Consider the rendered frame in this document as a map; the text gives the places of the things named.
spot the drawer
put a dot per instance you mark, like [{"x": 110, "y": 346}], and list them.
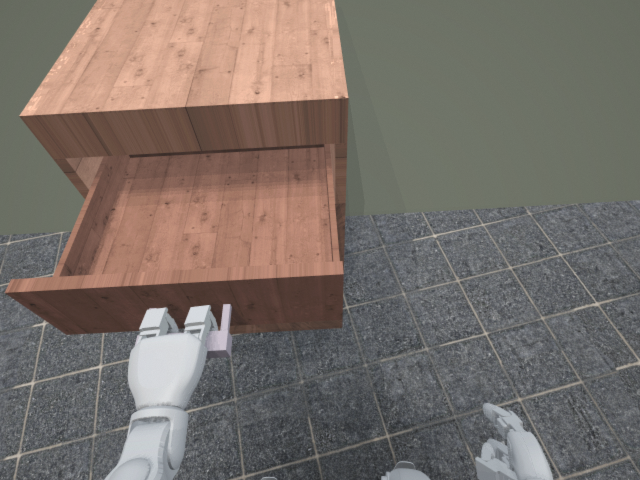
[{"x": 255, "y": 228}]

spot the robot right shin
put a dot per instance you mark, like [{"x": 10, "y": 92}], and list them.
[{"x": 404, "y": 464}]

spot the robot left hand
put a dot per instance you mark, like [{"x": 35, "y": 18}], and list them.
[{"x": 164, "y": 370}]

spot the cabinet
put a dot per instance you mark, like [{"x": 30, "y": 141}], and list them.
[{"x": 165, "y": 76}]

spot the left robot forearm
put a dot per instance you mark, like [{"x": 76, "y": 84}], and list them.
[{"x": 155, "y": 445}]

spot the robot right hand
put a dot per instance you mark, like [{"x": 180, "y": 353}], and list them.
[{"x": 521, "y": 459}]

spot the handle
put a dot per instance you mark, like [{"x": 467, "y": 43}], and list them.
[{"x": 218, "y": 343}]

